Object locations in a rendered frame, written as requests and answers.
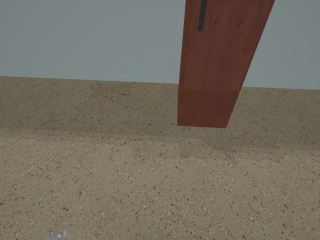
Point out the cupboard door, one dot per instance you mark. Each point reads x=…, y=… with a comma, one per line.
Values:
x=218, y=55

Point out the handle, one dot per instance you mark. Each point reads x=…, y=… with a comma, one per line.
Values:
x=202, y=15

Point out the left robot hand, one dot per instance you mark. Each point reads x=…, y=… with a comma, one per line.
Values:
x=58, y=234

